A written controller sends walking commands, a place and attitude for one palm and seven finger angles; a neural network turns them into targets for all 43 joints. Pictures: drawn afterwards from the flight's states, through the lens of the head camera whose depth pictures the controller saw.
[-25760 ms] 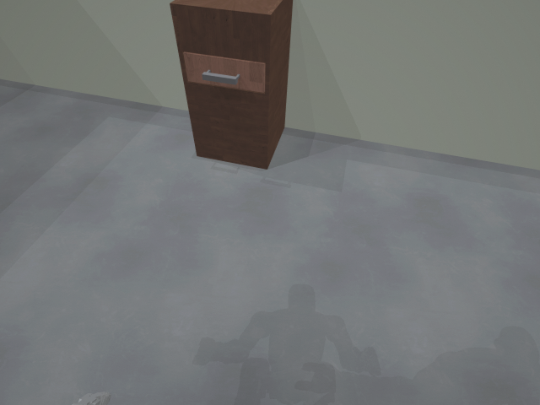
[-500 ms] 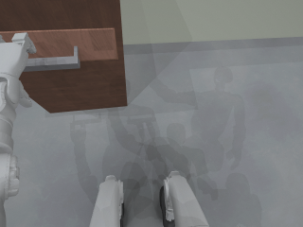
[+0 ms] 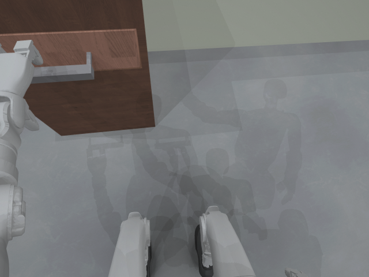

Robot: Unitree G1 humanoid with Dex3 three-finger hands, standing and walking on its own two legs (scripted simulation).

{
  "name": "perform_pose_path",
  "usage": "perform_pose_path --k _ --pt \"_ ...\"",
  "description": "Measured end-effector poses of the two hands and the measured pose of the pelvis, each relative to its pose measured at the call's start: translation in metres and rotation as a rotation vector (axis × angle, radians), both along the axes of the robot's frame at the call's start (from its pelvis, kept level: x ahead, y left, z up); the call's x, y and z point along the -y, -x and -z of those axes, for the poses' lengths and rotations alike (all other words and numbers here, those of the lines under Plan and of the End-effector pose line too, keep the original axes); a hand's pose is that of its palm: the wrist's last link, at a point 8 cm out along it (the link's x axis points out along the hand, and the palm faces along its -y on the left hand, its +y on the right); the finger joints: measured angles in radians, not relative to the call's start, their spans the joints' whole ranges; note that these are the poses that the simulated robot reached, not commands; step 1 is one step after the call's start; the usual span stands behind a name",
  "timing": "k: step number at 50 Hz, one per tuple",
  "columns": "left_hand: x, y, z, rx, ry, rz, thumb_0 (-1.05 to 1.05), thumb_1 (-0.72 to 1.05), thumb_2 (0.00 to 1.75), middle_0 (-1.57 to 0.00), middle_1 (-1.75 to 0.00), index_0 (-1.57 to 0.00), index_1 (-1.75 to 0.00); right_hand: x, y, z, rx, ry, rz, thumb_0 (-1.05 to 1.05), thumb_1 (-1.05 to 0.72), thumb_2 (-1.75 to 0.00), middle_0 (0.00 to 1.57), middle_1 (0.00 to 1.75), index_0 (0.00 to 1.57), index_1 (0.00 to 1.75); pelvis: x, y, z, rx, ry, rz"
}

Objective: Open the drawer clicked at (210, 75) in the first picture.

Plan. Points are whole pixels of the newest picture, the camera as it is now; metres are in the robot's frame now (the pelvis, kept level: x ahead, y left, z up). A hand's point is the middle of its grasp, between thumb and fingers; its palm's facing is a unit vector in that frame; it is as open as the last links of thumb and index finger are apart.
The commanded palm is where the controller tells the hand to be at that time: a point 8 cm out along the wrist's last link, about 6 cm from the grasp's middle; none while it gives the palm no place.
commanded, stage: re-aim the fingers above the handle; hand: left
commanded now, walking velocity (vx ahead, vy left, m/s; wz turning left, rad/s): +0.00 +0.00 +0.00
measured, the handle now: (58, 66) +0.60 +0.29 -0.07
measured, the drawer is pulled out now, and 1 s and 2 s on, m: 0.00 0.00 0.00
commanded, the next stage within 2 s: lower the fingers behind the handle in 1.70 s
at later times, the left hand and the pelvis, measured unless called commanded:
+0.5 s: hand (23, 85) +0.51 +0.32 -0.02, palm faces -0.04 +0.00 -1.00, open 13.8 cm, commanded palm +0.51 +0.30 +0.03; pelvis +0.00 +0.01 -0.01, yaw -1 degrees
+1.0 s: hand (52, 71) +0.54 +0.27 -0.01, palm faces +0.02 +0.00 -1.00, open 13.8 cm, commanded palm +0.51 +0.26 +0.03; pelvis +0.00 +0.00 +0.00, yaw -1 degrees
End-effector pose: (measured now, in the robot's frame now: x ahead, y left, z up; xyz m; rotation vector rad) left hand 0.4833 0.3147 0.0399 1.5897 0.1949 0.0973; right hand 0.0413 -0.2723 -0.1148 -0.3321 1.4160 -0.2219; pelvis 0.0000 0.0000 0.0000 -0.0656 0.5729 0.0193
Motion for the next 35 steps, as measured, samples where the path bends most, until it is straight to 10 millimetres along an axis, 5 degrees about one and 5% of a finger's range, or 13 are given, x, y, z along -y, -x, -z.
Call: perform_pose_path --k 7,19,35 --pt "0.013 -0.013 -0.012 0.005 0.024 0.031 0.0 -0.49 0.3 -0.32 -1.2 -0.32 -1.2 0.002 0.011 -0.01 0.012 0.022 0.02 0.01 -0.9 -0.9 0.21 0.3 0.21 0.3 0.0 0.001 -0.003 0.01 0.005 0.001" --pt "-0.002 -0.009 0.009 -0.025 0.013 0.037 0.0 -0.49 0.3 -0.32 -1.2 -0.32 -1.2 0.002 0.033 -0.001 -0.056 0.03 0.031 0.01 -0.9 -0.9 0.21 0.3 0.2 0.3 -0.004 0.003 0.008 -0.019 0.003 0.013" --pt "0.001 -0.009 0.002 -0.024 0.017 0.013 0.0 -0.49 0.3 -0.32 -1.2 -0.32 -1.2 -0.01 0.007 -0.007 0.001 0.01 0.015 0.01 -0.9 -0.9 0.21 0.3 0.21 0.3 -0.007 0.0 -0.001 -0.004 0.013 -0.001"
